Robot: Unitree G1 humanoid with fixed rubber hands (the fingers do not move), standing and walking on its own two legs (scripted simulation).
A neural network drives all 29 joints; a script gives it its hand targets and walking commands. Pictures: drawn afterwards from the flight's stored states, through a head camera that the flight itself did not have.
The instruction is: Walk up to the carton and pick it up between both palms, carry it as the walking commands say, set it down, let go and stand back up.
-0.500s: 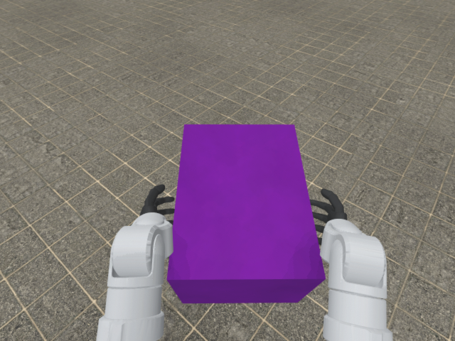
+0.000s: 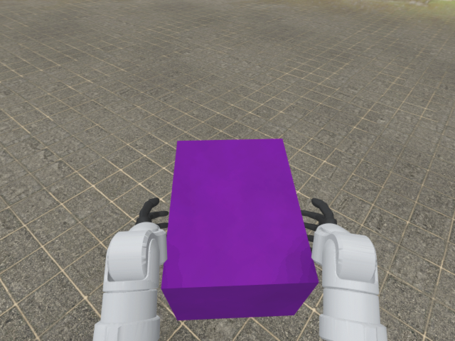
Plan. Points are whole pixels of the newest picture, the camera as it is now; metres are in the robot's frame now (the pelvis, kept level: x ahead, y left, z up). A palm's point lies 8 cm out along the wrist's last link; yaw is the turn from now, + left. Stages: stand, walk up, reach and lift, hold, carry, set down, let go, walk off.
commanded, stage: carry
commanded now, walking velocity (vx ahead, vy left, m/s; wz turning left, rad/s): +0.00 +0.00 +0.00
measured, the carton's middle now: (233, 224) +0.35 +0.01 +0.03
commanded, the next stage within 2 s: none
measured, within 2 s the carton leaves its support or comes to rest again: neither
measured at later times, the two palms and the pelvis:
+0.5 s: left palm (144, 234) +0.29 +0.17 +0.07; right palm (318, 240) +0.28 -0.13 +0.08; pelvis +0.00 +0.02 +0.00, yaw -2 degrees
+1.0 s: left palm (158, 217) +0.32 +0.15 +0.07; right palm (322, 229) +0.31 -0.15 +0.08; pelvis +0.04 +0.02 +0.00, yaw -2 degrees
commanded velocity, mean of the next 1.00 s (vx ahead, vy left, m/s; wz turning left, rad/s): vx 0.00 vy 0.00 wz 0.00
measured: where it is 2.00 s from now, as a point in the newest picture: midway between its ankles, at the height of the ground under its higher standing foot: outside the picture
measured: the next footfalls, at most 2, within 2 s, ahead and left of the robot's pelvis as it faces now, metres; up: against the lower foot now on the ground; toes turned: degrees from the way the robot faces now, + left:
none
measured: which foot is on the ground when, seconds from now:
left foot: down 0.00-1.00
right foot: down 0.00-1.00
